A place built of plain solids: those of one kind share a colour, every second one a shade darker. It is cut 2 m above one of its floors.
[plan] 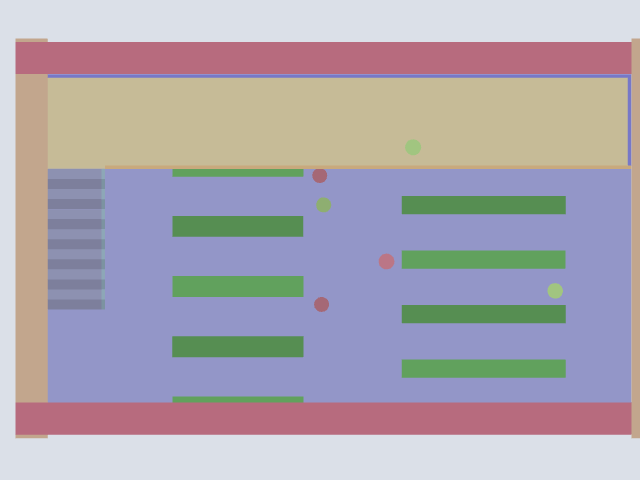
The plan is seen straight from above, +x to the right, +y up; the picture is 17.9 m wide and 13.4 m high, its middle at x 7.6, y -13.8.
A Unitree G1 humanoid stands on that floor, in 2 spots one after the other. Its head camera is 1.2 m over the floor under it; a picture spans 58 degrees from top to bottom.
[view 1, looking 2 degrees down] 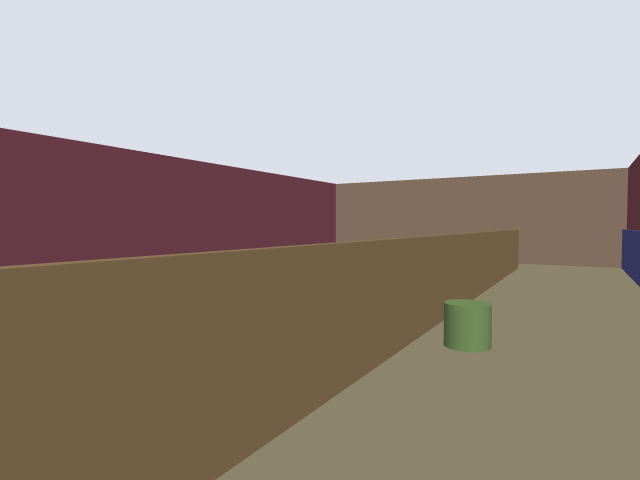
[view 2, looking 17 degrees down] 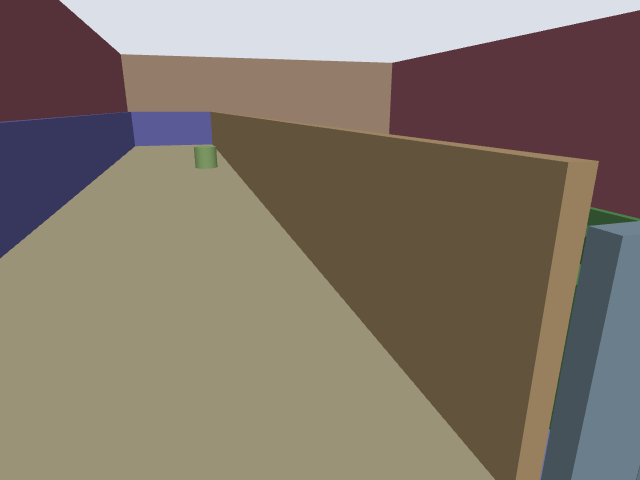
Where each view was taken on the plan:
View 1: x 14.60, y -10.27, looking -149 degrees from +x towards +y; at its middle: wall_wing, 15.68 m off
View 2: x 0.75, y -10.82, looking -17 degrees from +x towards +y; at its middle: mezz_rail_guard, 3.22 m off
